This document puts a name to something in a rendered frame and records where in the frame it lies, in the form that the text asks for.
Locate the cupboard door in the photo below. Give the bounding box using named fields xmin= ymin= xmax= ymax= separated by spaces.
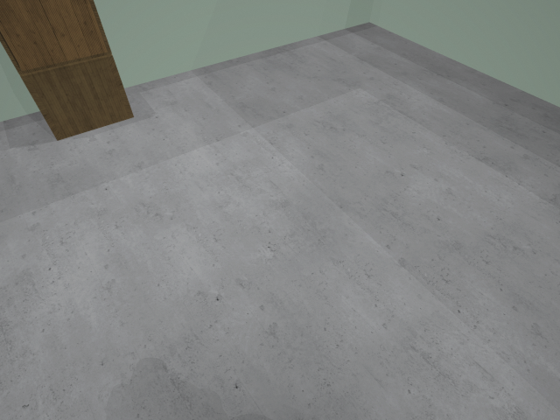
xmin=0 ymin=0 xmax=108 ymax=71

